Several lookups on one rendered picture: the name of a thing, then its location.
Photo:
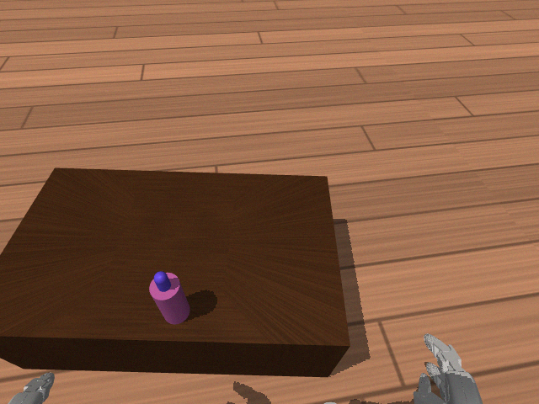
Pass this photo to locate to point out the right robot hand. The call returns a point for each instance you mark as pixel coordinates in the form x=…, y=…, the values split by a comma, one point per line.
x=456, y=385

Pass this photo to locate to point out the bottle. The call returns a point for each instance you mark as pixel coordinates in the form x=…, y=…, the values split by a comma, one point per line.
x=168, y=294

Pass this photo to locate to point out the left robot hand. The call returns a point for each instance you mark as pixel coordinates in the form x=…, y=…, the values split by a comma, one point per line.
x=36, y=391

